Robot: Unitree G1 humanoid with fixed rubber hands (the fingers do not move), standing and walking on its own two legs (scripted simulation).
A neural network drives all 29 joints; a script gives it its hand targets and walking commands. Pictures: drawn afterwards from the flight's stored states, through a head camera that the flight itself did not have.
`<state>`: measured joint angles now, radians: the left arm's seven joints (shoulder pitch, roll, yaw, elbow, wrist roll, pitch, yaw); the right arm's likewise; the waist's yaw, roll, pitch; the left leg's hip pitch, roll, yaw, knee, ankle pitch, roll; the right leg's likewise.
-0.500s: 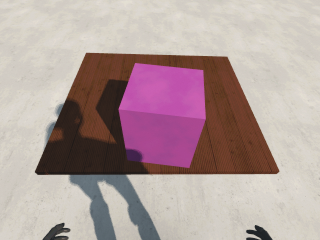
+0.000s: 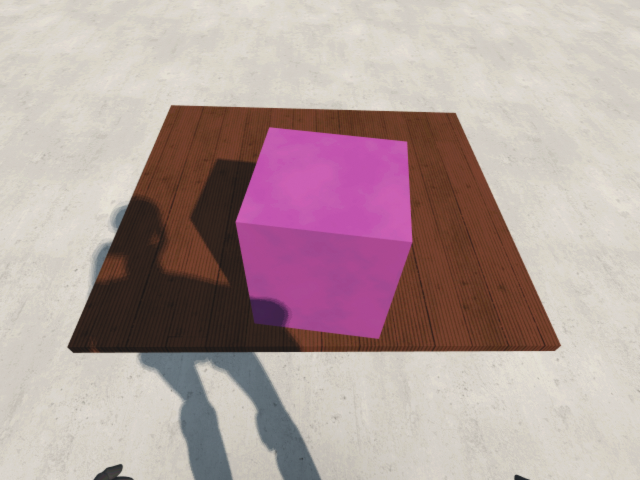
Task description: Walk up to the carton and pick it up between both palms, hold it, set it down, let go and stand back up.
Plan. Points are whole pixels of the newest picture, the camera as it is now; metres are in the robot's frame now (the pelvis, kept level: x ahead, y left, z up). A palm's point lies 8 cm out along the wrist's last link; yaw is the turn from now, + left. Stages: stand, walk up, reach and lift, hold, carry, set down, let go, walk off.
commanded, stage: stand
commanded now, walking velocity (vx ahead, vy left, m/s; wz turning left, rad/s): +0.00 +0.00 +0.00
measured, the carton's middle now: (326, 237) +0.47 -0.01 +0.01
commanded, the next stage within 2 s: none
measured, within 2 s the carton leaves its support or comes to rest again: neither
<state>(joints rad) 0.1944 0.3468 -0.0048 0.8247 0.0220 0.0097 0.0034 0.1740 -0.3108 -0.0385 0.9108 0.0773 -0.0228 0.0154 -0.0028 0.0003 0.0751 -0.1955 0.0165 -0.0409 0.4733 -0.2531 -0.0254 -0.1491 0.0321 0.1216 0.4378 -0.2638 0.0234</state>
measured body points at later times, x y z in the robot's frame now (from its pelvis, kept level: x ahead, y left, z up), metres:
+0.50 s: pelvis +0.00 +0.00 +0.00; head +0.02 +0.00 +0.45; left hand +0.09 +0.29 -0.13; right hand +0.08 -0.29 -0.13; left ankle +0.00 +0.13 -0.74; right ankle -0.01 -0.14 -0.74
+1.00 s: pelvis -0.01 +0.00 +0.00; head +0.01 +0.00 +0.45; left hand +0.08 +0.30 -0.13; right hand +0.07 -0.29 -0.13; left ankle +0.00 +0.13 -0.74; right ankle -0.01 -0.14 -0.74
